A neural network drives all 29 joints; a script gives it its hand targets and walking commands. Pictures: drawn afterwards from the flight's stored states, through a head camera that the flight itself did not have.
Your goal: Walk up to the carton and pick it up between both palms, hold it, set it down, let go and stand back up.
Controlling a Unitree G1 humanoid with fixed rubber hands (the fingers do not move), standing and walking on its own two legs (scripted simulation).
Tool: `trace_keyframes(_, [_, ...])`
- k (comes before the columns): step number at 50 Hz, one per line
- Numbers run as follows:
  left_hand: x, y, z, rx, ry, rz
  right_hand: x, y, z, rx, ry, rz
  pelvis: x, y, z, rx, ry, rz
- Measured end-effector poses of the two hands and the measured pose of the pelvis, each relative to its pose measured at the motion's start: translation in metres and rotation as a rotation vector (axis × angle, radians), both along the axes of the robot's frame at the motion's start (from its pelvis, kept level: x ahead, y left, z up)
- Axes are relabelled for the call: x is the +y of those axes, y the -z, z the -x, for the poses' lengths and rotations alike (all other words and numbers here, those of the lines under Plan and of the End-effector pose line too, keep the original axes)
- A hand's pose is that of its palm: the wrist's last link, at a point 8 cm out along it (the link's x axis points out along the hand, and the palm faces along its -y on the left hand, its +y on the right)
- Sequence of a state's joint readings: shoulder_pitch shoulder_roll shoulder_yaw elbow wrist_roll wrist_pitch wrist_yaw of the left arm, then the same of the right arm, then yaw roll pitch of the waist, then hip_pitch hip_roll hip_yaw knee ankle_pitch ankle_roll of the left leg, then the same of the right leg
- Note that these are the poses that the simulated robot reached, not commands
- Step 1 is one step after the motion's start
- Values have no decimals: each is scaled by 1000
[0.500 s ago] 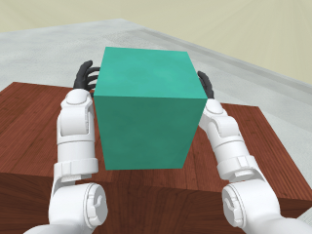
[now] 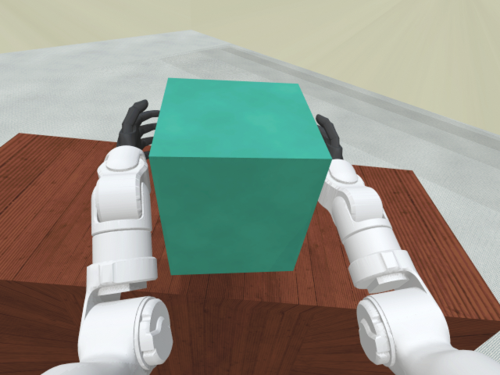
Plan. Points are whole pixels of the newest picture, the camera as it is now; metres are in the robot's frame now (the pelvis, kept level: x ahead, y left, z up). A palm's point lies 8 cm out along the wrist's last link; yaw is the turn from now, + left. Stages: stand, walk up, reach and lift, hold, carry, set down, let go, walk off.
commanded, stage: hold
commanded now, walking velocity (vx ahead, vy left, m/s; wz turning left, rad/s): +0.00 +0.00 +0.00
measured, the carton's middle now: (234, 179) +0.37 +0.00 +0.17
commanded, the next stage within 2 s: none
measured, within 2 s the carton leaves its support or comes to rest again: neither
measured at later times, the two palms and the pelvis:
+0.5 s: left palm (130, 152) +0.37 +0.15 +0.23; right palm (327, 163) +0.36 -0.15 +0.21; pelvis +0.00 +0.00 +0.00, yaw +0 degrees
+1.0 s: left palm (130, 151) +0.37 +0.15 +0.23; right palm (326, 162) +0.36 -0.15 +0.21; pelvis +0.00 +0.00 +0.00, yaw +0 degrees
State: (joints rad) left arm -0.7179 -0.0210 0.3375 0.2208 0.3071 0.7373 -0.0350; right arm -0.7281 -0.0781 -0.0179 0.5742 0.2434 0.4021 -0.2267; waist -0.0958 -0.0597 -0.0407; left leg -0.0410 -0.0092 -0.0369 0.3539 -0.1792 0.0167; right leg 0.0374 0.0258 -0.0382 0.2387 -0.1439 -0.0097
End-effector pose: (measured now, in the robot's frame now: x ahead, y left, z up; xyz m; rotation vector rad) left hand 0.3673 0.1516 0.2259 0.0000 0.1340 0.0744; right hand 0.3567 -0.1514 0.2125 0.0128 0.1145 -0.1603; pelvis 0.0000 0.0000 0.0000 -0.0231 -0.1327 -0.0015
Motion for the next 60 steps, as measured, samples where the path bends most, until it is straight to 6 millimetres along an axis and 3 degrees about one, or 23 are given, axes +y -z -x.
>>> trace_keyframes(60, [1, -1, -1, 3, -1, 1, 1, -2, -1, 2, 2, -2, 0, 0, 1, -2, 0, 0])
